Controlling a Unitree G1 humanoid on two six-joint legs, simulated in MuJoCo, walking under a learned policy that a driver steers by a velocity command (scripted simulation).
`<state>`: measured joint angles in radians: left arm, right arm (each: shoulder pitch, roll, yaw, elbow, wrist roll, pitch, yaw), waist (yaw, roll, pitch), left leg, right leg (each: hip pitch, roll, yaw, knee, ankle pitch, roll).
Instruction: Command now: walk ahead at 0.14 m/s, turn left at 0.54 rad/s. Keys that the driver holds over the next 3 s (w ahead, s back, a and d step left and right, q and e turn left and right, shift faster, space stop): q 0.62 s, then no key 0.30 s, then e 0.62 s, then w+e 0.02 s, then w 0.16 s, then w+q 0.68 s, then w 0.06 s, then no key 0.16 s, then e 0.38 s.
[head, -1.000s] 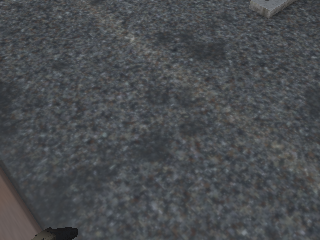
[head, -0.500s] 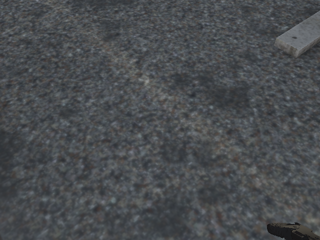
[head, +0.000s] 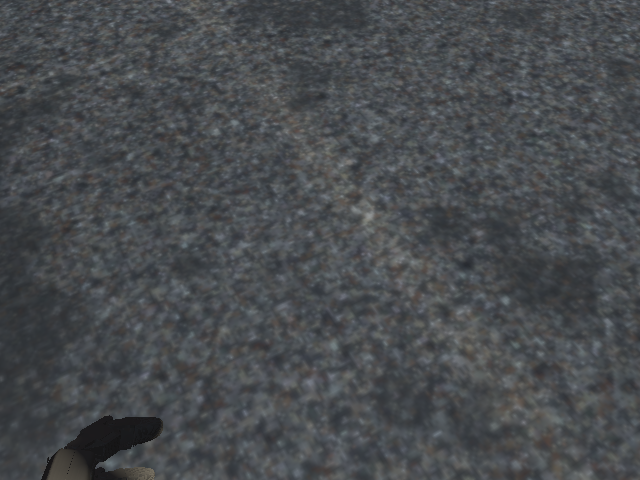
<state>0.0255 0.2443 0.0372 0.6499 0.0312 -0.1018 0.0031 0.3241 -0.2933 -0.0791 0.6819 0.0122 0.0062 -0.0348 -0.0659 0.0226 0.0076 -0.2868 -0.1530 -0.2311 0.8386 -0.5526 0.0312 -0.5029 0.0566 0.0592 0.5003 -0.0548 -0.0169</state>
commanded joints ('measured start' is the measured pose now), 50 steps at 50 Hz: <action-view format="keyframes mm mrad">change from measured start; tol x16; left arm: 1 161 143 54 -55 -20 20 15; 50 75 124 31 41 -23 54 -8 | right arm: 1 143 -157 -22 -58 7 -7 9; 50 -168 -58 -1 -111 -50 16 4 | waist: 1 69 -194 -361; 5 46 -134 -99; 19 27 -162 -130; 22 14 283 -60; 42 82 114 -101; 45 1 -269 -92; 50 48 -147 -65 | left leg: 1 -382 98 41 520 -93 -91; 19 61 152 299 -279 309 16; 22 119 547 -329 -544 629 324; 23 80 490 -261 -566 513 293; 41 102 319 -199 -406 661 179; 46 -56 122 73 -191 98 -52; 50 128 158 74 -370 410 -58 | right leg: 1 664 -506 542 -54 453 -310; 5 261 -288 180 -175 158 -195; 17 265 -365 9 -192 -16 -195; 20 135 -282 -113 27 -187 -48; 22 -239 -47 -76 547 -605 83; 28 -154 -62 3 687 -265 81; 40 111 -48 -14 163 -336 78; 45 330 -357 274 -149 243 -175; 50 229 -187 159 -136 -34 -68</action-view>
